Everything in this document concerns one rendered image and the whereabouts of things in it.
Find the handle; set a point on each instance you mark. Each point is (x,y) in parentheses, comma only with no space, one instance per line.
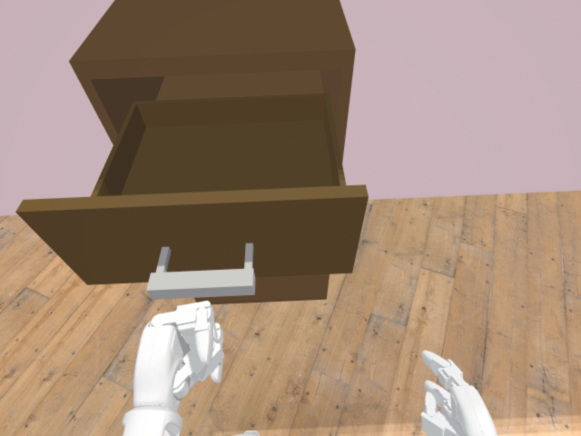
(196,284)

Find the robot left hand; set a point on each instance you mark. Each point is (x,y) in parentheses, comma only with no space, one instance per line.
(158,379)

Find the left robot forearm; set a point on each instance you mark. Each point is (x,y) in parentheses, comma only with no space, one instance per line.
(152,421)

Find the cabinet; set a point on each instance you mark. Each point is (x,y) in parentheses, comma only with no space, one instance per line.
(152,50)

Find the robot right hand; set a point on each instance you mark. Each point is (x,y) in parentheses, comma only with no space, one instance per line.
(463,412)

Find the drawer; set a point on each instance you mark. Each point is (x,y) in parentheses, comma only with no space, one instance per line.
(204,177)

